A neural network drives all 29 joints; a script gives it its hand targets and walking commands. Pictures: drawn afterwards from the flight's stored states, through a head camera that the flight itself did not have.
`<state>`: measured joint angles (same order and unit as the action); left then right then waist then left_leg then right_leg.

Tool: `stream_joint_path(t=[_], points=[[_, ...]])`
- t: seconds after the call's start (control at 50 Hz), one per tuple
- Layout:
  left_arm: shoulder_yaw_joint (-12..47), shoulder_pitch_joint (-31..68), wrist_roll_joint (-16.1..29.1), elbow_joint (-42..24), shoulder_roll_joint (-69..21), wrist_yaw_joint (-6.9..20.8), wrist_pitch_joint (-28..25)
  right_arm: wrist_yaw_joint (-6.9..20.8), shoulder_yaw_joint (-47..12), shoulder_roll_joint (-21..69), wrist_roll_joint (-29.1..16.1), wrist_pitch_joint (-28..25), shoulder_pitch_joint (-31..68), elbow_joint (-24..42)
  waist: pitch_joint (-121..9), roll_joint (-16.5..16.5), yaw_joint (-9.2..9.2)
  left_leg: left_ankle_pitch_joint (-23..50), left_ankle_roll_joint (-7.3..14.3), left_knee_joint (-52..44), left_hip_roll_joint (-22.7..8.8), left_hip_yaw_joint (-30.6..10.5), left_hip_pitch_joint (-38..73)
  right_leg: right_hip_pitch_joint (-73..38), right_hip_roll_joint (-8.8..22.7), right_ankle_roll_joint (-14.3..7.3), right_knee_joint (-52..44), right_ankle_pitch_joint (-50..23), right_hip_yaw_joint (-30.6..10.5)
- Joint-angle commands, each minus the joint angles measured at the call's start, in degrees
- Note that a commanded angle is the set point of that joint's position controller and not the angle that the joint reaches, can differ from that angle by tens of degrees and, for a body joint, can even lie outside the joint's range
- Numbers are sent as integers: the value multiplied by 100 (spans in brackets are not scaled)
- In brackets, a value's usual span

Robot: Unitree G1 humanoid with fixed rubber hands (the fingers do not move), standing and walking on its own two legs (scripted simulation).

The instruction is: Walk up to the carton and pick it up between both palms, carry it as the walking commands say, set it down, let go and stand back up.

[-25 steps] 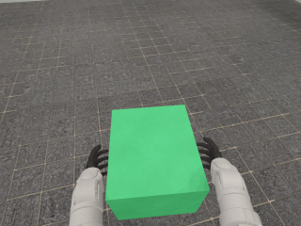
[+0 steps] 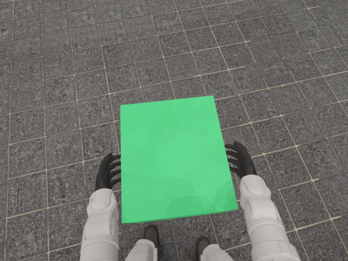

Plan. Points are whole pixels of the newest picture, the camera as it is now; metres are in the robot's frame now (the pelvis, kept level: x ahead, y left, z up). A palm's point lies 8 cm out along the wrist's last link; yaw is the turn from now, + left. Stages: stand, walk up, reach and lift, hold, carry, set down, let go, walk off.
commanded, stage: set down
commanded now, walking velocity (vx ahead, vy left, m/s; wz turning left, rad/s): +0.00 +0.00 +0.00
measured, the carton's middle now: (173, 162) +0.36 +0.02 -0.19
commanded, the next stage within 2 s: none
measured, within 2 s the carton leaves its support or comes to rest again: neither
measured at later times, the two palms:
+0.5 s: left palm (110, 182) +0.30 +0.20 -0.20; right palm (230, 178) +0.31 -0.14 -0.18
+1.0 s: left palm (119, 176) +0.33 +0.19 -0.27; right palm (224, 169) +0.35 -0.15 -0.26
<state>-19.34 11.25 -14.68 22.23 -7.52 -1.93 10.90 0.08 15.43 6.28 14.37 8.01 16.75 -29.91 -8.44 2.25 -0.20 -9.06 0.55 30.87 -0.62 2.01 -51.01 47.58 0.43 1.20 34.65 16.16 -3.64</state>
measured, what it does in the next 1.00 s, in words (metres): lowers itself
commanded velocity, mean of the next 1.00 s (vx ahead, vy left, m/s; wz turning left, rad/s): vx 0.00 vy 0.00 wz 0.00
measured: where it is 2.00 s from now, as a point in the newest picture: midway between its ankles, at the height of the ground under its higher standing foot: outside the picture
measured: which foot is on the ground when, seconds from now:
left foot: down 0.00-1.00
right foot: down 0.00-1.00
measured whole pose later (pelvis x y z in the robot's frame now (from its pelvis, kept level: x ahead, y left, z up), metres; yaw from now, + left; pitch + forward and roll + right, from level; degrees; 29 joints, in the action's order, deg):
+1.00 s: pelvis -0.07 +0.00 -0.15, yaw +1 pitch +51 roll +3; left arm -21.1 41.2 -9.0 38.7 2.8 -2.0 15.1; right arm -5.4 21.4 2.6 7.5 11.9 41.6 -37.4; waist -18.3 5.1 -0.2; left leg -18.2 -0.2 71.1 -0.4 1.5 -103.6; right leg 101.2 -1.7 2.6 77.5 27.0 -6.3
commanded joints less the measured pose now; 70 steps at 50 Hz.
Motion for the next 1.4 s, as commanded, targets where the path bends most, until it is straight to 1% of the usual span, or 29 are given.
stream_joint_path(t=[0.0,0.08,0.16,0.24,0.28,0.32,0.38,0.42,0.44,0.46,0.56,0.62,0.64,0.72,0.74,0.86,0.88,0.92,0.96,0.98,1.0,1.02,1.1,1.12,1.14,1.16,1.2,1.22,1.38], points=[[2617,2140,564,389,-2919,1163,-1096,666,-3156,3528,-852,-863,1991,461,-4110,-199,-645,4851,146,1735,296,-757,3338,1531,-802,-2,639,-2534,1],[2229,2543,550,914,-2249,1195,-1285,386,-3487,3365,-992,-1072,2917,912,-4322,503,-1024,2994,155,1885,517,-284,1260,236,-656,45,1032,-2731,-176],[2157,3409,909,968,-1889,1147,-1445,147,-3448,3168,-1014,-1179,3435,731,-3984,520,-960,1390,157,2039,570,-143,224,250,-539,19,1320,-1635,-167],[1951,3820,1087,1427,-1843,992,-1421,92,-3349,2923,-984,-1186,4083,458,-3694,368,-1213,313,122,2328,637,-1,-115,1016,-559,-79,1747,-309,0],[2012,4314,1276,1426,-1912,952,-1340,85,-3155,2924,-880,-1095,4142,121,-3775,495,-968,-195,94,2468,642,-41,-110,1264,-602,-100,1878,263,144],[2037,4716,1325,1357,-1971,884,-1239,130,-3185,2942,-982,-1017,4538,42,-4155,323,-1124,-421,86,2642,663,-40,12,1578,-647,-140,2140,586,216],[2339,5220,1452,1288,-2491,762,-1073,303,-3031,2965,-1101,-945,5122,98,-4490,107,-889,-897,45,2781,694,-264,266,2216,-756,-212,2613,870,354],[2435,5749,1398,1077,-2707,807,-925,418,-2846,3284,-1081,-770,5217,-298,-4622,-41,-733,-992,13,3048,713,-182,75,2378,-760,-223,2711,939,319],[2485,5953,1415,921,-2812,812,-861,504,-2944,3388,-1201,-706,5543,-147,-4932,6,-880,-916,14,3057,696,-287,260,2571,-814,-206,2897,920,342],[2595,6040,1380,1019,-3013,865,-789,567,-2780,3574,-1111,-662,5532,-247,-4856,11,-580,-997,35,3191,715,-335,189,2691,-827,-193,2986,918,383],[2706,6493,1308,926,-4020,1149,-283,1032,-2478,4286,-991,-153,5988,-462,-5155,-238,-346,-622,-85,3608,797,-494,19,3396,-935,-193,3455,798,396],[2635,6581,1310,817,-4189,1311,-61,1294,-2458,4537,-1022,114,5987,-634,-5348,-254,-481,-41,-122,3775,768,-531,45,3794,-952,-182,3605,627,397],[2788,6664,1350,567,-4259,1352,-16,1367,-2387,4613,-983,175,5880,-603,-5608,-315,-328,258,-150,3890,779,-549,196,3967,-979,-169,3723,416,455],[2575,6416,1235,851,-4245,1509,152,1493,-2415,4624,-1008,373,6018,-580,-5519,-249,-553,889,-128,4166,762,-356,-330,4060,-922,-138,3767,101,384],[2651,6302,1326,845,-4350,1553,175,1500,-2380,4590,-1013,381,5903,-542,-5713,-224,-386,1108,-152,4211,764,-408,-247,4187,-929,-123,3801,-36,460],[2325,6234,1194,1056,-3992,1670,97,1415,-2348,4524,-1046,336,5765,-656,-5705,-90,-588,1517,-164,4611,740,-224,-1107,4556,-916,-59,3987,-452,470],[2275,6450,1239,823,-3821,1682,28,1394,-2526,4744,-1233,317,6011,-537,-5900,117,-764,1360,-100,4680,724,-194,-1226,4383,-926,-30,4066,-509,436],[2398,6473,1357,893,-3782,1701,6,1312,-2510,4574,-1264,275,5985,-510,-5960,136,-582,1410,-136,4843,731,-156,-1539,4444,-915,1,4117,-642,486],[2328,6618,1308,1008,-3584,1729,4,1245,-2607,4565,-1329,290,6157,-479,-5878,132,-721,1139,-107,4931,726,-49,-1992,4445,-930,30,4205,-587,472],[2439,6687,1420,1048,-3677,1750,9,1206,-2628,4541,-1351,246,6421,-264,-5992,144,-502,1041,-102,5033,741,-77,-1956,4464,-931,23,4276,-512,495],[2410,6950,1389,878,-3494,1758,-30,1139,-2800,4611,-1502,231,6716,-115,-6080,81,-869,1031,-102,5151,752,44,-2302,4277,-900,58,4358,-651,392],[2484,6878,1479,889,-3551,1770,-30,1118,-2912,4633,-1496,215,6765,150,-6311,272,-722,1121,-76,5237,754,30,-2221,4249,-903,79,4422,-740,471],[2593,7470,1706,845,-3342,1757,46,934,-3113,4549,-1765,275,7512,581,-6774,225,-753,689,-51,5455,762,110,-2562,3925,-899,124,4623,-439,475],[2613,7614,1726,726,-3305,1731,32,909,-3170,4624,-1813,308,7688,559,-6748,336,-909,575,-29,5481,785,78,-2546,3966,-906,142,4739,-310,494],[2741,8027,1865,387,-3308,1719,45,859,-3238,4603,-1787,361,7662,608,-7036,360,-705,553,-69,5545,790,109,-2563,3807,-920,120,4767,-358,526],[2722,7882,1848,572,-3362,1701,113,867,-3287,4578,-1866,377,7785,757,-7181,269,-808,583,-54,5609,801,148,-2370,3796,-914,123,4839,-280,522],[2679,8138,1789,621,-3321,1688,180,890,-3063,4496,-1709,527,7649,195,-6794,120,-744,104,-86,5610,777,156,-2599,4178,-904,99,4968,153,577],[2691,8161,1750,844,-3452,1697,242,941,-2801,4459,-1595,541,7628,-63,-6460,42,-532,-76,-109,5597,783,121,-2647,4483,-913,73,5017,286,647],[1959,8394,1360,1694,-3581,1721,538,1349,-1645,3835,-963,706,7621,-1465,-5359,-230,-465,-863,-172,5577,712,-51,-2933,5990,-908,-128,5377,1101,778]])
